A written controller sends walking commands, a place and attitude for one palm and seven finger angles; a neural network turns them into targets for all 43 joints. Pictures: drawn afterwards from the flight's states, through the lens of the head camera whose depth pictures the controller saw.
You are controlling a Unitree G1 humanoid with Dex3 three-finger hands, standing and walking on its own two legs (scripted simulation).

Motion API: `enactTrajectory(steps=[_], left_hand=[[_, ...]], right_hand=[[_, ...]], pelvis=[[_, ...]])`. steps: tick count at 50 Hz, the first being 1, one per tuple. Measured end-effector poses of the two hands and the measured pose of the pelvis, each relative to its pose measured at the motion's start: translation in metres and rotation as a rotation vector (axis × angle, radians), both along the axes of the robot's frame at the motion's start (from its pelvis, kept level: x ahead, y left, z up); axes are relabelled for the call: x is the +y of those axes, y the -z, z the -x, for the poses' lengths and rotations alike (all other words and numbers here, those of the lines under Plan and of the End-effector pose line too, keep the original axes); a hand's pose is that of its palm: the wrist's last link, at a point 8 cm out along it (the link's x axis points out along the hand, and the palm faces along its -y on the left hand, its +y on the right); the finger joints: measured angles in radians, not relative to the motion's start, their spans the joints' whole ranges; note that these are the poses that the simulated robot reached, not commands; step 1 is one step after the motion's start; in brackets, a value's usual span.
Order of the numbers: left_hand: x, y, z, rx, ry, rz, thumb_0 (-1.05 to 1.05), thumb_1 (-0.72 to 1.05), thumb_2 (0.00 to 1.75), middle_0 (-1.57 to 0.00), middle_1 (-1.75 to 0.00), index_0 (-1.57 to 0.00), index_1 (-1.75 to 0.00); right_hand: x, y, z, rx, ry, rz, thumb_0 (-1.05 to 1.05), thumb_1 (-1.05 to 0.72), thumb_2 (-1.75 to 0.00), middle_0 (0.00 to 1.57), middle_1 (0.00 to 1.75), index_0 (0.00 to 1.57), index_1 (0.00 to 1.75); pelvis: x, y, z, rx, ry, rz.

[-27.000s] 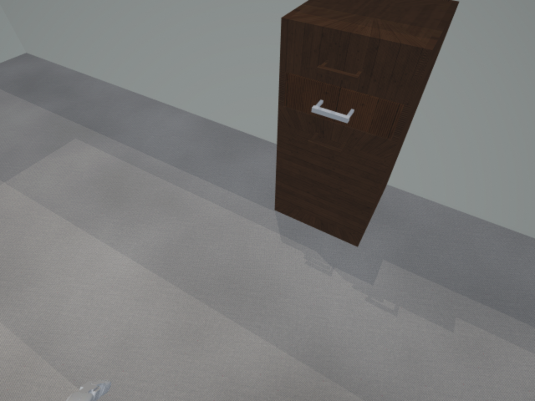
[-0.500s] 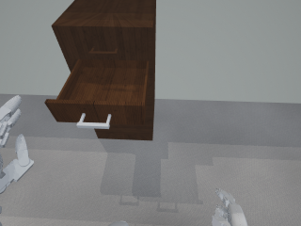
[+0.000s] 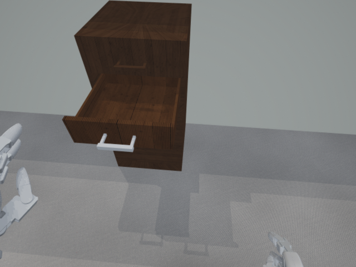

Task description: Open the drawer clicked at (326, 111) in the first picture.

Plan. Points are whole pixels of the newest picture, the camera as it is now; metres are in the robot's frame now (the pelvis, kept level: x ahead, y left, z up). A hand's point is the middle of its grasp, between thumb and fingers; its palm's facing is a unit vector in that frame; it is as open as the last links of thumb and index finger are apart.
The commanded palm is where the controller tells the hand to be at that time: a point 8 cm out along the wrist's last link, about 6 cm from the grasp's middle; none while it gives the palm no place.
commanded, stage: let the arm hang, fingers relaxed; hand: left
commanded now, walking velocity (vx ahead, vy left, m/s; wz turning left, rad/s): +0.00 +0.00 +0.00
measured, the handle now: (117, 142) +0.53 +0.24 -0.11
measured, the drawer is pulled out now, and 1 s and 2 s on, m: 0.30 0.30 0.30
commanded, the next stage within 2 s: look to check the result in 1.16 s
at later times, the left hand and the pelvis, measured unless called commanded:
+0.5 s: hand out of the picture +0.00 +0.21 -0.17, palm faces +0.06 -0.98 -0.20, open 7.1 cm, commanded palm none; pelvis +0.01 +0.02 +0.00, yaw +2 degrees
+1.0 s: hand out of the picture +0.03 +0.20 -0.17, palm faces +0.02 -0.98 -0.20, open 7.3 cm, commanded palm none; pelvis +0.02 +0.03 +0.00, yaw +1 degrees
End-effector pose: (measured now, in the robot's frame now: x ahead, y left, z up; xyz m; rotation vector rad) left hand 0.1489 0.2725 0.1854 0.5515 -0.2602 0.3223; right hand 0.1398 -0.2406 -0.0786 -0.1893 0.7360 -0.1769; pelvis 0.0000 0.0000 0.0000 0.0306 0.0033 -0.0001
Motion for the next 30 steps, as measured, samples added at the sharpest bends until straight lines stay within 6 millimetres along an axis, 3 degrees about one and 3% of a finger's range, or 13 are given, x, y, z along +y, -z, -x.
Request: enactTrajectory(steps=[4, 6, 9, 11, 13, 16, 19, 24, 30], left_hand=[[0.008, 0.022, -0.007, 0.056, 0.002, 0.038, 0.01, 0.89, 0.9, -0.21, -0.3, -0.21, -0.3], [0.018, 0.07, -0.021, 0.242, -0.021, 0.09, 0.0, 0.9, 0.9, -0.2, -0.3, -0.2, -0.3], [0.026, 0.166, -0.024, 0.612, -0.112, 0.238, 0.0, 0.9, 0.9, -0.2, -0.3, -0.2, -0.3], [0.017, 0.226, -0.007, 0.85, -0.151, 0.337, 0.0, 0.91, 0.9, -0.19, -0.3, -0.19, -0.3], [0.0, 0.272, 0.02, 1.06, -0.161, 0.425, 0.01, 0.91, 0.9, -0.19, -0.3, -0.19, -0.3], [-0.029, 0.316, 0.067, 1.307, -0.161, 0.537, 0.01, 0.91, 0.9, -0.19, -0.3, -0.19, -0.3], [-0.03, 0.33, 0.104, 1.412, -0.244, 0.598, 0.0, 0.98, 0.9, -0.2, -0.3, -0.2, -0.3], [-0.016, 0.33, 0.15, 1.554, -0.322, 0.597, -0.01, 0.98, 0.9, -0.2, -0.3, -0.2, -0.3], [-0.003, 0.321, 0.174, 1.631, -0.385, 0.571, 0.0, 0.94, 0.9, -0.2, -0.3, -0.2, -0.3]], right_hand=[[0.016, 0.002, -0.01, -0.021, -0.05, 0.004, 0.01, -0.9, -0.9, 0.2, 0.3, 0.2, 0.3], [0.02, 0.017, -0.012, 0.035, -0.096, -0.015, 0.01, -0.9, -0.9, 0.2, 0.3, 0.2, 0.3], [0.026, 0.042, -0.009, 0.137, -0.117, -0.039, 0.01, -0.9, -0.9, 0.2, 0.3, 0.2, 0.3], [0.029, 0.05, -0.002, 0.194, -0.106, -0.051, 0.01, -0.9, -0.9, 0.2, 0.3, 0.2, 0.3], [0.032, 0.052, 0.01, 0.25, -0.086, -0.055, 0.01, -0.9, -0.9, 0.2, 0.3, 0.2, 0.3], [0.032, 0.051, 0.033, 0.346, -0.057, -0.042, 0.01, -0.9, -0.9, 0.2, 0.3, 0.2, 0.3], [0.031, 0.05, 0.058, 0.455, -0.041, -0.021, 0.01, -0.9, -0.9, 0.2, 0.3, 0.2, 0.3], [0.029, 0.053, 0.094, 0.596, -0.008, -0.01, 0.01, -0.91, -0.9, 0.2, 0.3, 0.2, 0.3], [0.037, 0.06, 0.117, 0.657, 0.024, -0.037, 0.01, -0.91, -0.9, 0.19, 0.3, 0.2, 0.3]], pelvis=[[0.009, 0.004, -0.003, -0.001, -0.012, 0.022], [0.014, 0.008, -0.004, 0.013, -0.041, 0.02], [0.017, 0.015, -0.007, 0.026, -0.053, 0.002], [0.017, 0.016, -0.009, 0.009, -0.048, 0.007], [0.016, 0.015, -0.012, -0.005, -0.046, 0.009], [0.016, 0.01, -0.014, -0.018, -0.036, 0.016], [0.016, 0.005, -0.013, -0.02, -0.039, 0.028], [0.02, 0.0, -0.013, -0.018, -0.04, 0.04], [0.027, -0.003, -0.015, -0.026, -0.034, 0.038]])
